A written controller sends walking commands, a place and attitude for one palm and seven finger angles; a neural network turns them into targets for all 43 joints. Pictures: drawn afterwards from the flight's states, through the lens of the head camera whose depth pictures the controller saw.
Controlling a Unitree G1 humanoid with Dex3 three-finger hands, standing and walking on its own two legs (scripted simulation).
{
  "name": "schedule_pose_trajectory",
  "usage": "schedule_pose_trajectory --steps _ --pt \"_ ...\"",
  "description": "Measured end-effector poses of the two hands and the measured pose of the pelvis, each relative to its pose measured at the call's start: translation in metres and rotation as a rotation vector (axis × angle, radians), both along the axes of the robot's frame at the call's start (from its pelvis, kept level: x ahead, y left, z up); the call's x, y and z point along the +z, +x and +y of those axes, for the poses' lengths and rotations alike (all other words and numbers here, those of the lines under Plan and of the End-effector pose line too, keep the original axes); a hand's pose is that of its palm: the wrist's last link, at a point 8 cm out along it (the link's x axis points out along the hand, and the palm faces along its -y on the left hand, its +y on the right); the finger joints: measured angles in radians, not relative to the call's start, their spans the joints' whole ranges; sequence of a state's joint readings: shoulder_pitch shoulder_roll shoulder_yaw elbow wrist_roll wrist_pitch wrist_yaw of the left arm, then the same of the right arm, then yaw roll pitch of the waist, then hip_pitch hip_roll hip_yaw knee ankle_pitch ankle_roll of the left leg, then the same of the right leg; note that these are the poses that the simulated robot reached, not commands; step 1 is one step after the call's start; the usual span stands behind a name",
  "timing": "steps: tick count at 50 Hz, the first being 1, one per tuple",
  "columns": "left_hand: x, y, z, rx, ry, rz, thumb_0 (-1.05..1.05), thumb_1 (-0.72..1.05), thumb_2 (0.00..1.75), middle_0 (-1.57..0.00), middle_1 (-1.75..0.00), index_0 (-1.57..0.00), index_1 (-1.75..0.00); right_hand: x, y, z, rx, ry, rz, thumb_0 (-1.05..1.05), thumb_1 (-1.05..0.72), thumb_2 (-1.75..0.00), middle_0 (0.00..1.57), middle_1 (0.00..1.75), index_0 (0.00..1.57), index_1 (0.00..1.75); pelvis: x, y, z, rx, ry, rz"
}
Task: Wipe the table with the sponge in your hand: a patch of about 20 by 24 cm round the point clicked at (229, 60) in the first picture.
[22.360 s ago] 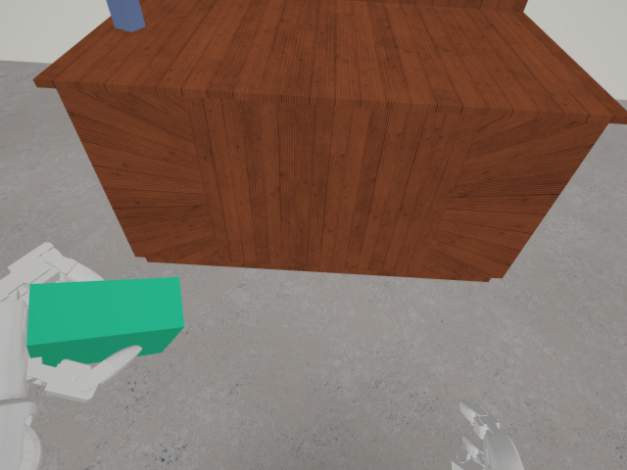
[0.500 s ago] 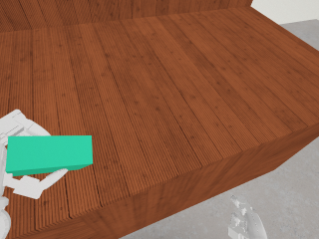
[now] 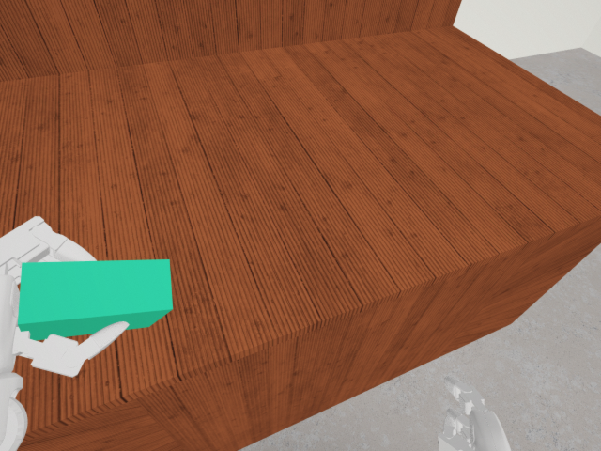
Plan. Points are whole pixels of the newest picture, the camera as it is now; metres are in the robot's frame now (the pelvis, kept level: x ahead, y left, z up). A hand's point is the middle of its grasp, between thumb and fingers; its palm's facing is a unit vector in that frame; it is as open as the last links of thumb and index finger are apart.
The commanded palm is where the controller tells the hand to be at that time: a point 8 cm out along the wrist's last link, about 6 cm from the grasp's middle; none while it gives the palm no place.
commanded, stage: come to a stop and stand still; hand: left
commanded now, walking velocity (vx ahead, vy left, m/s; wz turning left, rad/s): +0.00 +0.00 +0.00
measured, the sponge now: (118, 299) +0.23 +0.21 +0.14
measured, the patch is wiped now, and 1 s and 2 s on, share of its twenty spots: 0.00 0.00 0.00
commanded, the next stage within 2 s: look again from close up in 0.64 s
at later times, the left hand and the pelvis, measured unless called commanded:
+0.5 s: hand (71, 275) +0.25 +0.26 +0.15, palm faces +0.37 -0.83 -0.41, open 9.4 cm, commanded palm +0.18 +0.28 +0.17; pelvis +0.02 +0.00 +0.00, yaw +0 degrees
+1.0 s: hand (62, 291) +0.22 +0.25 +0.16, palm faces +0.34 -0.87 -0.37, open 9.4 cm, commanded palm +0.16 +0.29 +0.17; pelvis +0.00 +0.01 +0.00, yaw +0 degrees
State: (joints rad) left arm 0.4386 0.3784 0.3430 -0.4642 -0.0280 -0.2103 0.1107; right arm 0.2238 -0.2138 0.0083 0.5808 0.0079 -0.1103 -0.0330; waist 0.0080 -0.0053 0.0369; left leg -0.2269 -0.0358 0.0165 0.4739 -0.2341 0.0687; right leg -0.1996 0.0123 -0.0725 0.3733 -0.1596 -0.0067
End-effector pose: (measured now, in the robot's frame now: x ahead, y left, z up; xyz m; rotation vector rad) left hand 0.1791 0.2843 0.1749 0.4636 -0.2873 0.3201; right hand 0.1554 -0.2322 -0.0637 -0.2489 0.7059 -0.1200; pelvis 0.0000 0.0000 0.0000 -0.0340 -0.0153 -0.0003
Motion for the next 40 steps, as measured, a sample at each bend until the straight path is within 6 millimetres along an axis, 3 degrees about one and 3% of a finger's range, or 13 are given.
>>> schedule_pose_trajectory --steps 2,4,6,8,10,14,16,21,25,31,40 --pt "0.006 0.005 0.005 -0.001 0.078 0.003 -0.01 -0.42 1.02 -0.8 -1.38 -0.81 -1.37 -0.002 0.0 0.002 0.017 -0.007 0.006 0.01 -0.91 -0.9 0.2 0.3 0.2 0.3 -0.001 0.001 0.0 0.004 0.0 0.003" --pt "0.029 0.018 0.024 0.021 0.2 -0.082 -0.01 -0.43 1.02 -0.8 -1.38 -0.81 -1.37 -0.008 -0.001 0.006 0.064 -0.013 0.04 0.01 -0.91 -0.9 0.2 0.29 0.2 0.3 -0.003 -0.003 -0.002 0.017 0.003 0.006" --pt "0.047 0.028 0.04 0.071 0.214 -0.164 -0.01 -0.43 1.02 -0.8 -1.38 -0.81 -1.37 -0.014 -0.001 0.01 0.09 0.002 0.066 0.01 -0.91 -0.9 0.2 0.29 0.2 0.3 -0.005 -0.006 -0.003 0.009 0.01 0.007" --pt "0.053 0.034 0.043 0.089 0.176 -0.192 -0.01 -0.43 1.02 -0.8 -1.38 -0.81 -1.37 -0.018 0.0 0.012 0.077 0.042 0.057 0.01 -0.91 -0.9 0.2 0.3 0.2 0.3 -0.005 -0.004 0.001 -0.009 0.013 0.011" --pt "0.045 0.036 0.03 0.051 0.134 -0.155 -0.01 -0.42 1.02 -0.79 -1.38 -0.8 -1.38 -0.02 0.0 0.015 0.049 0.084 0.036 0.01 -0.91 -0.9 0.2 0.3 0.21 0.3 -0.005 0.0 0.006 -0.024 0.014 0.014" --pt "0.009 0.032 -0.011 -0.101 0.071 0.018 -0.01 -0.42 1.02 -0.79 -1.39 -0.8 -1.38 -0.022 0.001 0.019 -0.008 0.121 0.024 0.01 -0.91 -0.9 0.2 0.3 0.21 0.3 -0.005 0.012 0.012 -0.042 0.016 0.012" --pt "-0.009 0.029 -0.018 -0.139 0.044 0.09 -0.01 -0.42 1.02 -0.79 -1.39 -0.8 -1.38 -0.02 0.002 0.02 -0.021 0.109 0.034 0.01 -0.91 -0.9 0.2 0.3 0.21 0.3 -0.005 0.016 0.01 -0.038 0.019 0.008" --pt "-0.027 0.029 0.005 -0.061 0.023 0.115 -0.01 -0.43 1.02 -0.8 -1.38 -0.81 -1.37 -0.01 0.013 0.018 0.018 0.041 0.048 0.01 -0.91 -0.9 0.2 0.3 0.2 0.3 -0.005 0.019 0.003 -0.015 0.016 0.003" --pt "-0.01 0.03 0.018 0.011 0.02 0.017 -0.01 -0.43 1.02 -0.8 -1.38 -0.81 -1.37 -0.002 0.031 0.016 0.071 0.007 0.016 0.01 -0.91 -0.9 0.2 0.3 0.2 0.3 -0.005 0.017 0.004 -0.004 0.002 -0.002" --pt "0.015 0.022 0.004 -0.044 0.023 -0.095 -0.01 -0.42 1.02 -0.8 -1.38 -0.8 -1.38 0.01 0.052 0.021 0.085 0.011 -0.063 0.01 -0.91 -0.9 0.2 0.29 0.2 0.3 -0.004 0.018 0.009 -0.009 -0.002 -0.002" --pt "-0.02 0.016 0.022 0.013 -0.039 0.057 -0.01 -0.43 1.02 -0.8 -1.38 -0.8 -1.37 0.012 0.044 0.034 0.072 0.026 -0.055 0.01 -0.91 -0.9 0.2 0.29 0.2 0.3 -0.001 0.012 0.012 -0.01 0.002 -0.003"
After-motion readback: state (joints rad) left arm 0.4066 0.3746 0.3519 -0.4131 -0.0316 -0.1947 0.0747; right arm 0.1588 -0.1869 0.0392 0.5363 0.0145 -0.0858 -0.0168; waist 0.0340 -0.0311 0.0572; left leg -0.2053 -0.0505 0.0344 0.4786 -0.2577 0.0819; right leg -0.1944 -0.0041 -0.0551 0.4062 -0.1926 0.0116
